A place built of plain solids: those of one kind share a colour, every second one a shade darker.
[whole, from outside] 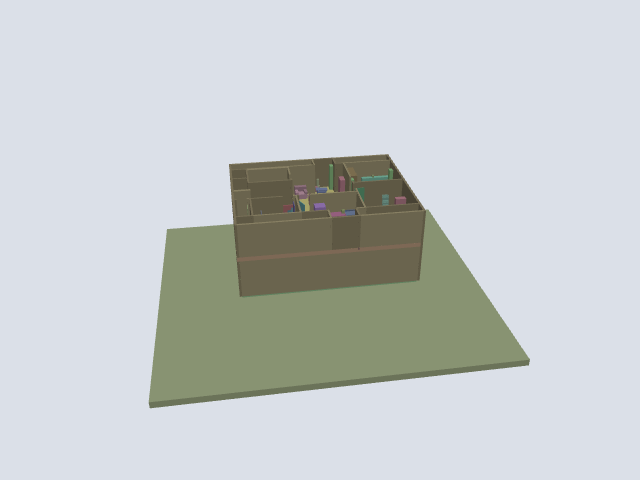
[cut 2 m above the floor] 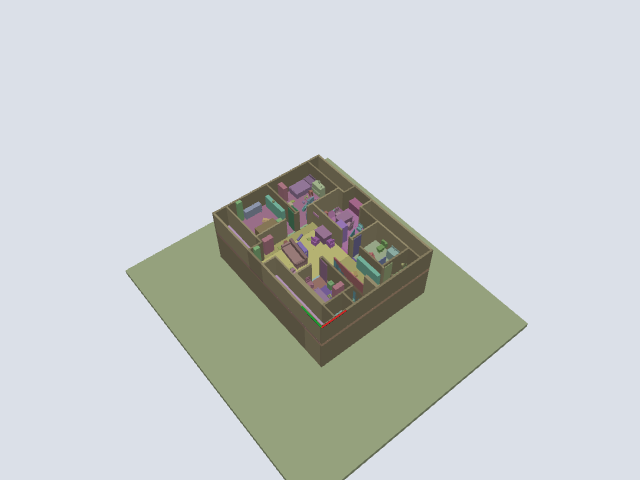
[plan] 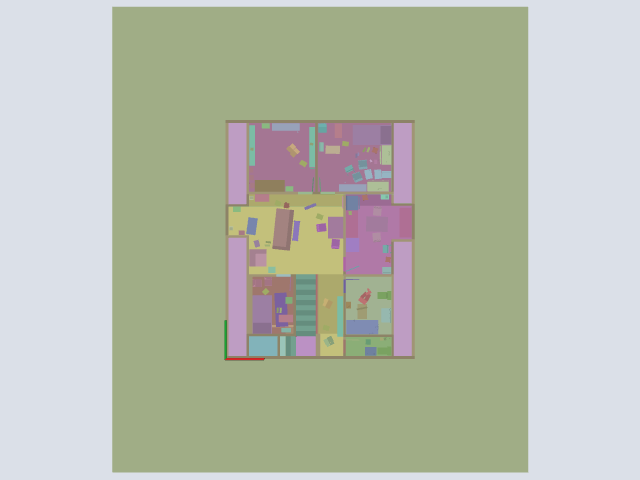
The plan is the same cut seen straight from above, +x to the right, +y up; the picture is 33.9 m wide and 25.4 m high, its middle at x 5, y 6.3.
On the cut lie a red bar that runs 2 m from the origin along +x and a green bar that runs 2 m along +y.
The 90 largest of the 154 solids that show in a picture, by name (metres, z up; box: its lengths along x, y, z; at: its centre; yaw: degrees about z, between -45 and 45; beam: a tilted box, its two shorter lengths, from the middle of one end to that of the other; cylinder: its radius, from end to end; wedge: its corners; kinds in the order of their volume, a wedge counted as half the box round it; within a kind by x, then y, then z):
{
 "under_1": {"box": [22.02, 24.65, 0.5], "at": [5.01, 6.32, -3.53]},
 "wall_1": {"box": [0.16, 6.26, 2.42], "at": [0.08, 3.29, 4.02]},
 "wall_2": {"box": [0.16, 10.68, 2.81], "at": [0.08, 7.15, 1.1]},
 "wall_3": {"box": [0.16, 1.52, 2.42], "at": [0.08, 7.31, 4.02]},
 "wall_4": {"box": [0.16, 4.29, 2.42], "at": [0.08, 10.34, 4.02]},
 "wall_5": {"box": [0.46, 1.52, 2.81], "at": [0.23, 0.92, 1.1]},
 "wall_6": {"box": [1.24, 0.13, 2.42], "at": [0.62, 6.48, 4.02]},
 "wall_7": {"box": [1.24, 0.13, 2.42], "at": [0.62, 8.13, 4.02]},
 "wall_8": {"box": [0.13, 1.05, 2.42], "at": [1.18, 0.69, 4.02]},
 "wall_9": {"box": [0.13, 1.93, 2.42], "at": [1.18, 5.45, 4.02]},
 "wall_10": {"box": [0.13, 3.63, 2.42], "at": [1.18, 10.67, 4.02]},
 "wall_11": {"box": [0.32, 3.02, 2.42], "at": [1.27, 2.85, 4.02]},
 "wall_12": {"box": [1.58, 0.13, 2.42], "at": [1.9, 4.42, 4.02]},
 "wall_13": {"box": [2.62, 0.13, 2.42], "at": [2.42, 1.27, 4.02]},
 "wall_14": {"box": [2.73, 0.13, 2.42], "at": [2.48, 8.79, 4.02]},
 "wall_15": {"box": [0.13, 1.05, 2.42], "at": [2.81, 0.69, 4.02]},
 "wall_16": {"box": [0.13, 3.02, 2.42], "at": [3.66, 2.85, 4.02]},
 "wall_17": {"box": [0.13, 3.63, 2.42], "at": [4.82, 10.67, 4.02]},
 "wall_18": {"box": [0.13, 4.33, 2.81], "at": [4.84, 2.32, 1.1]},
 "wall_19": {"box": [0.24, 1.18, 2.42], "at": [4.9, 0.75, 4.02]},
 "wall_20": {"box": [10.02, 0.16, 5.53], "at": [5.01, 0.08, 2.46]},
 "wall_21": {"box": [10.02, 0.16, 5.53], "at": [5.01, 12.57, 2.46]},
 "wall_22": {"box": [0.13, 2.2, 2.42], "at": [6.3, 2.4, 4.02]},
 "wall_23": {"box": [0.13, 3.33, 2.42], "at": [6.3, 7.06, 4.02]},
 "wall_24": {"box": [3.12, 0.13, 2.42], "at": [7.35, 8.79, 4.02]},
 "wall_25": {"box": [2.67, 0.13, 2.42], "at": [7.57, 1.23, 4.02]},
 "wall_26": {"box": [2.67, 0.13, 2.42], "at": [7.57, 4.42, 4.02]},
 "wall_27": {"box": [0.13, 3.06, 2.42], "at": [8.84, 2.83, 4.02]},
 "wall_28": {"box": [0.13, 1.72, 2.42], "at": [8.84, 5.35, 4.02]},
 "wall_29": {"box": [0.13, 3.63, 2.42], "at": [8.84, 10.67, 4.02]},
 "wall_30": {"box": [1.24, 0.13, 2.42], "at": [9.4, 6.27, 4.02]},
 "wall_31": {"box": [1.24, 0.13, 2.42], "at": [9.4, 8.17, 4.02]},
 "wall_32": {"box": [0.16, 6.05, 2.42], "at": [9.94, 3.18, 4.02]},
 "wall_33": {"box": [0.16, 12.33, 2.81], "at": [9.94, 6.32, 1.1]},
 "wall_34": {"box": [0.16, 1.77, 2.42], "at": [9.94, 7.22, 4.02]},
 "wall_35": {"box": [0.16, 4.25, 2.42], "at": [9.94, 10.36, 4.02]},
 "floor_shut_1": {"box": [9.7, 7.87, 0.5], "at": [5.01, 8.55, -0.25]},
 "floor_shut_2": {"box": [4.95, 4.46, 0.5], "at": [7.38, 2.39, -0.25]},
 "stair_1": {"box": [1.05, 3.28, 1.0], "at": [4.25, 2.85, 0.2]},
 "stair_2": {"box": [1.05, 3.0, 1.18], "at": [4.25, 2.99, 0.29]},
 "stair_3": {"box": [1.05, 2.73, 1.35], "at": [4.25, 3.12, 0.38]},
 "stair_4": {"box": [1.05, 2.46, 1.53], "at": [4.25, 3.26, 0.46]},
 "stair_5": {"box": [1.05, 2.18, 1.7], "at": [4.25, 3.39, 0.55]},
 "stair_6": {"box": [1.05, 1.91, 1.88], "at": [4.25, 3.53, 0.64]},
 "stair_7": {"box": [1.05, 1.64, 2.06], "at": [4.25, 3.67, 0.73]},
 "stair_8": {"box": [1.05, 1.37, 2.23], "at": [4.25, 3.8, 0.82]},
 "stair_9": {"box": [1.05, 1.09, 2.41], "at": [4.25, 3.94, 0.9]},
 "stair_10": {"box": [1.05, 0.82, 2.58], "at": [4.25, 4.08, 0.99]},
 "stair_11": {"box": [1.05, 0.55, 2.76], "at": [4.25, 4.21, 1.08]},
 "stair_12": {"box": [1.05, 0.27, 2.93], "at": [4.25, 4.35, 1.17]},
 "upper_floor_living_1": {"box": [6.08, 1.52, 0.16], "at": [3.2, 7.31, 2.73]},
 "upper_floor_living_2": {"box": [5.0, 2.06, 0.16], "at": [3.74, 5.52, 2.73]},
 "upper_floor_living_3": {"box": [5.0, 0.66, 0.16], "at": [3.74, 8.4, 2.73]},
 "upper_floor_living_4": {"box": [1.46, 3.15, 0.16], "at": [5.51, 2.91, 2.73]},
 "upper_floor_bedroom_1": {"box": [3.51, 3.63, 0.16], "at": [3.0, 10.67, 2.73]},
 "upper_floor_bedroom_2": {"box": [3.9, 3.63, 0.16], "at": [6.83, 10.67, 2.73]},
 "upper_floor_1": {"box": [0.95, 6.26, 0.16], "at": [0.64, 3.29, 2.73]},
 "upper_floor_2": {"box": [0.95, 4.29, 0.16], "at": [0.64, 10.34, 2.73]},
 "upper_floor_3": {"box": [0.95, 6.05, 0.16], "at": [9.38, 3.18, 2.73]},
 "upper_floor_4": {"box": [0.95, 4.25, 0.16], "at": [9.38, 10.36, 2.73]},
 "bookcase_1": {"box": [0.31, 2.14, 1.15], "at": [1.41, 11.3, 3.38]},
 "bookcase_2": {"box": [0.31, 2.14, 1.15], "at": [4.58, 11.21, 3.38]},
 "bookcase_3": {"box": [0.31, 2.14, 1.15], "at": [6.07, 2.25, 3.38]},
 "fixture_wardrobe_bedroom_1": {"box": [1.6, 0.61, 2.2], "at": [2.34, 9.16, 3.86]},
 "floor_lobby_1": {"box": [2.72, 1.52, 0.5], "at": [1.82, 0.92, -0.25]},
 "child_bed_1": {"box": [1.06, 2.06, 0.4], "at": [1.93, 2.35, 3.19]},
 "child_bed_2": {"box": [2.06, 1.06, 0.4], "at": [7.77, 11.86, 3.19]},
 "upper_floor_kitchen_1": {"box": [2.41, 1.85, 0.16], "at": [7.57, 5.41, 2.73]},
 "upper_floor_kitchen_2": {"box": [3.49, 1.77, 0.16], "at": [8.11, 7.22, 2.73]},
 "wall_band_1": {"box": [0.16, 10.68, 0.31], "at": [0.08, 7.15, 2.65]},
 "wall_band_2": {"box": [10.02, 0.16, 0.31], "at": [5.01, 0.08, 2.65]},
 "wall_band_3": {"box": [0.16, 12.33, 0.31], "at": [9.94, 6.32, 2.65]},
 "flat_shelf_1": {"box": [0.76, 0.39, 1.46], "at": [1.93, 8.52, 3.54]},
 "flat_shelf_2": {"box": [0.76, 0.39, 1.46], "at": [3.19, 2.15, 3.54]},
 "flat_shelf_3": {"box": [0.39, 0.76, 1.46], "at": [5.97, 12.08, 3.54]},
 "upper_floor_bath_1": {"box": [2.41, 3.06, 0.16], "at": [7.57, 2.83, 2.73]},
 "chest_drawers_1": {"box": [1.14, 0.5, 1.0], "at": [8.07, 9.12, 3.31]},
 "chest_drawers_2": {"box": [0.5, 1.04, 0.95], "at": [8.51, 10.8, 3.28]},
 "upper_floor_box_room_1": {"box": [2.17, 3.02, 0.16], "at": [2.51, 2.85, 2.73]},
 "stair_landing_1": {"box": [1.05, 1.05, 0.83], "at": [4.25, 0.68, 0.11]},
 "fridge_1": {"box": [0.7, 0.75, 1.72], "at": [6.73, 6.04, 3.67]},
 "cube_shelf_1": {"box": [1.46, 0.39, 0.76], "at": [3.2, 12.28, 3.19]},
 "cube_shelf_2": {"box": [1.46, 0.39, 0.76], "at": [6.73, 9.06, 3.19]},
 "counter_run_1": {"box": [0.61, 1.58, 0.78], "at": [9.54, 7.22, 3.3]},
 "sofa_1": {"box": [0.93, 2.16, 0.34], "at": [3.05, 6.86, 3.09], "yaw": -6.0},
 "kitchen_table_1": {"box": [0.71, 1.06, 0.72], "at": [5.83, 6.96, 3.17]},
 "bathtub_1": {"box": [1.7, 0.76, 0.42], "at": [7.24, 1.69, 3.02]},
 "range_cooker_1": {"box": [0.65, 0.76, 0.94], "at": [6.7, 8.26, 3.28]},
 "upper_floor_wc_1": {"box": [2.41, 1.01, 0.16], "at": [7.57, 0.66, 2.73]},
 "basin_vanity_1": {"box": [0.53, 0.76, 0.82], "at": [8.5, 2.31, 3.22]}
}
